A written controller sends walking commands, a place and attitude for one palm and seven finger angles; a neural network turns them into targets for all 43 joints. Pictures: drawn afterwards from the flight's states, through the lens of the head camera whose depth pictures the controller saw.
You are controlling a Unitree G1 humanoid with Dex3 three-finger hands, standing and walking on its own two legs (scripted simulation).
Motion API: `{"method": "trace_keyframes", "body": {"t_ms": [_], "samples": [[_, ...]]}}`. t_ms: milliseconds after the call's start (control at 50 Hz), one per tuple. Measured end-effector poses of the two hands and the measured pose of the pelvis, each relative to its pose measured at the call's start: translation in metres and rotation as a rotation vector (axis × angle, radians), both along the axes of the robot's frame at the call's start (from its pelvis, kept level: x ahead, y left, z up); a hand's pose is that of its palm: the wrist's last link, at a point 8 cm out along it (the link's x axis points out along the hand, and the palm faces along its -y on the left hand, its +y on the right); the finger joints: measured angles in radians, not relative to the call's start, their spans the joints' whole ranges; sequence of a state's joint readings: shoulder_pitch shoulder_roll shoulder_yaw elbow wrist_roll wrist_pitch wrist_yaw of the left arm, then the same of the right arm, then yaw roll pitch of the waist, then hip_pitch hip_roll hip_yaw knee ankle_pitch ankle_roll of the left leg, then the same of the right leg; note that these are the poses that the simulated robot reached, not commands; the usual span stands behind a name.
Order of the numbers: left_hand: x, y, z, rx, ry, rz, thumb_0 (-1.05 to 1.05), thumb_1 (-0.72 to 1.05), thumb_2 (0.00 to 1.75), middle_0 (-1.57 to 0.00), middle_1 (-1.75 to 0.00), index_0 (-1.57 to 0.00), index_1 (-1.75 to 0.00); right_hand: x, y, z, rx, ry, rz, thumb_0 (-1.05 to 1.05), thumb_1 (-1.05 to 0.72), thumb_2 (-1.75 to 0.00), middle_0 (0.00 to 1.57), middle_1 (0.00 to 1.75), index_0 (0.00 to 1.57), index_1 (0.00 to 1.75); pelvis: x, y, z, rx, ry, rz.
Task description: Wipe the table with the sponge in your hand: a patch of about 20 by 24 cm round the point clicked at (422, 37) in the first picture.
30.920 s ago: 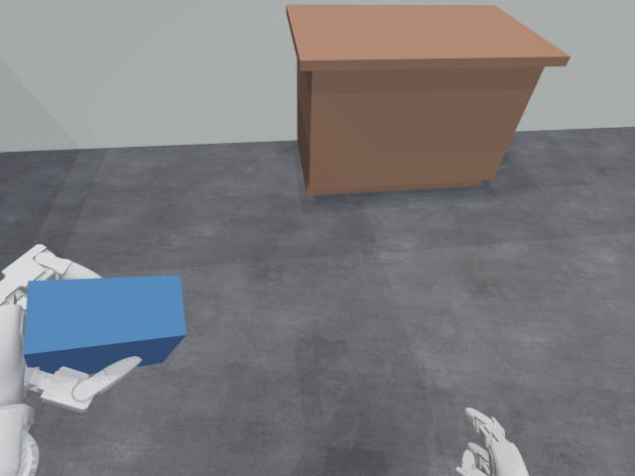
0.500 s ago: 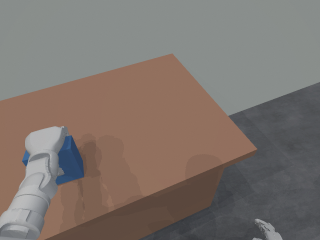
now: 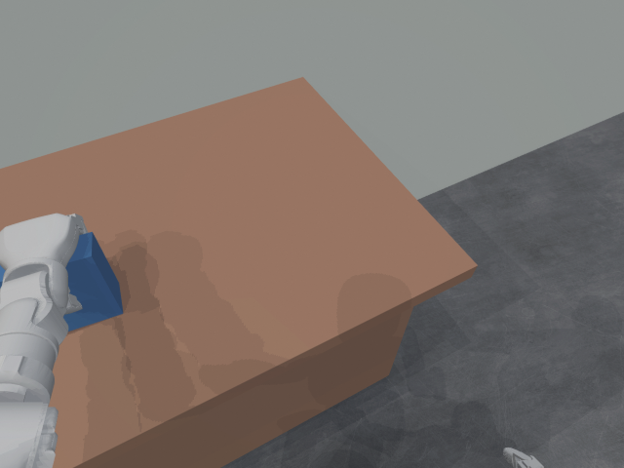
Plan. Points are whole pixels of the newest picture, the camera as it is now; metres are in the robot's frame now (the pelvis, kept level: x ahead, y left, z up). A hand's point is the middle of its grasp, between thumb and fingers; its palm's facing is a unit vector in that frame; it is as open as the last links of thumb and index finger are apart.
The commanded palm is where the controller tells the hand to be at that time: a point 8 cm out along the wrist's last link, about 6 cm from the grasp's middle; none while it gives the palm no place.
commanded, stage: wipe forward along the first lane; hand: left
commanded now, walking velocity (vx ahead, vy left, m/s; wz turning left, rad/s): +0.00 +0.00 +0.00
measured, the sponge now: (70, 295) +0.34 +0.37 +0.00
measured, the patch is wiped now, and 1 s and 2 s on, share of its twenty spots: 0.40 0.50 0.70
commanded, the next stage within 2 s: slide across to the middle lane in 0.30 s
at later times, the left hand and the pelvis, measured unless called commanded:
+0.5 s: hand (58, 240) +0.41 +0.40 +0.05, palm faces -0.15 +0.03 -0.99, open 10.1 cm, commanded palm +0.40 +0.37 +0.08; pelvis +0.01 +0.03 +0.00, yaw +0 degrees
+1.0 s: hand (77, 224) +0.43 +0.37 +0.05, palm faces -0.07 +0.02 -1.00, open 10.2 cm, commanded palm +0.42 +0.33 +0.10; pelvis +0.04 +0.07 +0.01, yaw +2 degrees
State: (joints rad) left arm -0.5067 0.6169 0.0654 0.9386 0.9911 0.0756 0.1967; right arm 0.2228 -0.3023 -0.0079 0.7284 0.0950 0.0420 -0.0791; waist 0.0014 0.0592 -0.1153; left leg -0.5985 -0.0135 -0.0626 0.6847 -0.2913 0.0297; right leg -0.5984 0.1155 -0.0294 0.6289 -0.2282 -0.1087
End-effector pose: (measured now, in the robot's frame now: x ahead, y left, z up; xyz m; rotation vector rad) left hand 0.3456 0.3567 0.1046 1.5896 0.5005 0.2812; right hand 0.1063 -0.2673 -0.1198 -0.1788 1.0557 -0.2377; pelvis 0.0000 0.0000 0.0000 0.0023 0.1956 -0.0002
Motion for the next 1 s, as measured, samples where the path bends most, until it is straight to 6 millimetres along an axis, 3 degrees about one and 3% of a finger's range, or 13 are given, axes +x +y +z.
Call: {"method": "trace_keyframes", "body": {"t_ms": [240,580,700,840,1000], "samples": [[0.025,0.014,0.0,0.0,0.005,0.004,0.02,-0.58,1.1,-0.77,-1.3,-0.79,-1.31,-0.013,0.009,-0.002,-0.005,0.055,-0.017,0.01,-0.91,-0.9,0.2,0.3,0.2,0.3,0.005,0.01,-0.001,-0.012,0.037,0.001],[0.05,0.029,-0.002,0.001,0.001,-0.037,0.01,-0.58,1.1,-0.77,-1.3,-0.79,-1.31,-0.015,0.041,0.004,-0.003,0.108,-0.035,0.01,-0.91,-0.9,0.2,0.3,0.2,0.3,0.017,0.039,0.003,-0.028,0.049,0.005],[0.05,0.028,-0.001,0.002,-0.025,-0.052,0.01,-0.58,1.1,-0.77,-1.31,-0.78,-1.32,0.001,0.06,0.007,0.011,0.095,-0.012,0.01,-0.91,-0.9,0.2,0.3,0.2,0.3,0.024,0.051,0.008,-0.031,0.025,0.019],[0.056,0.025,0.0,0.002,-0.032,-0.049,0.0,-0.57,1.1,-0.76,-1.32,-0.78,-1.33,0.034,0.084,0.01,0.028,0.05,0.046,0.01,-0.91,-0.9,0.2,0.3,0.2,0.3,0.03,0.062,0.01,-0.029,0.009,0.041],[0.07,0.006,0.005,-0.012,-0.074,-0.06,0.0,-0.56,1.1,-0.74,-1.35,-0.75,-1.36,0.067,0.105,0.013,0.058,0.015,0.095,0.01,-0.91,-0.9,0.2,0.3,0.2,0.3,0.038,0.07,0.011,-0.03,0.004,0.048]]}}
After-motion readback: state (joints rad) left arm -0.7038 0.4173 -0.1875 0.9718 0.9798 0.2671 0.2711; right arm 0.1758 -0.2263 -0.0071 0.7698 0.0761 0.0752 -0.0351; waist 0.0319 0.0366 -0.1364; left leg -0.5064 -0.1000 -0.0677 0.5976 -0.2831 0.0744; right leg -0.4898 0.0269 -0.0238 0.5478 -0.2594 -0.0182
